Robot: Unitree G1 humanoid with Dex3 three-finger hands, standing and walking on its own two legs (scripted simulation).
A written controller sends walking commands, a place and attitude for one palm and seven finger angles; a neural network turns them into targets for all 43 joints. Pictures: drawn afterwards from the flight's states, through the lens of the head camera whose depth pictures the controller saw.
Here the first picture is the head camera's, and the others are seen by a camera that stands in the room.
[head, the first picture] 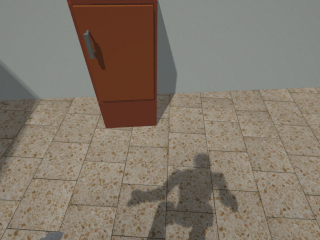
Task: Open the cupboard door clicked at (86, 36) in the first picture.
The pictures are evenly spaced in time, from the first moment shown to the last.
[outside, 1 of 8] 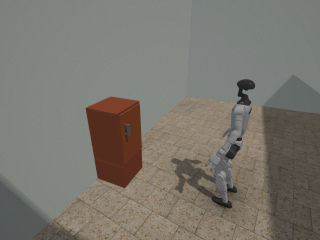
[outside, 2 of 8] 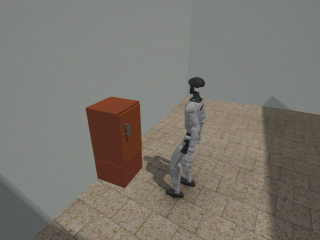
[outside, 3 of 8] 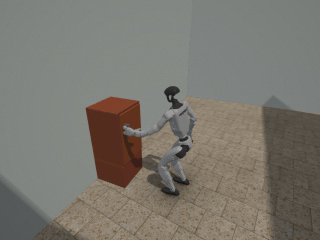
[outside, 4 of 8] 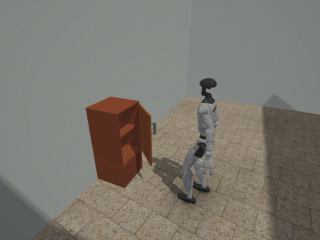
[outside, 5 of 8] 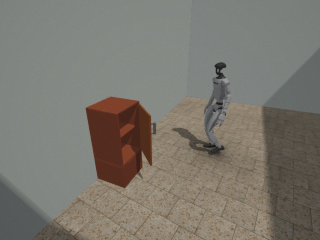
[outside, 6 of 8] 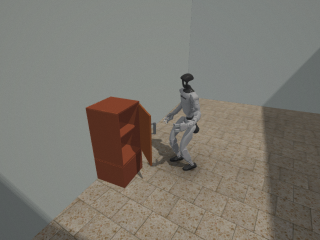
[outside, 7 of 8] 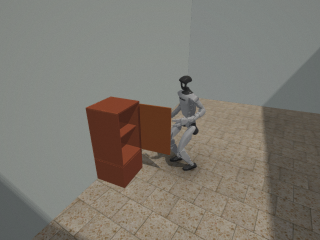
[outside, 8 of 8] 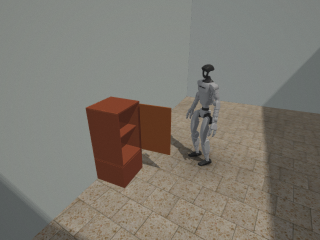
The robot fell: no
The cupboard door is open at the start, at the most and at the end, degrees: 0 93 93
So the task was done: yes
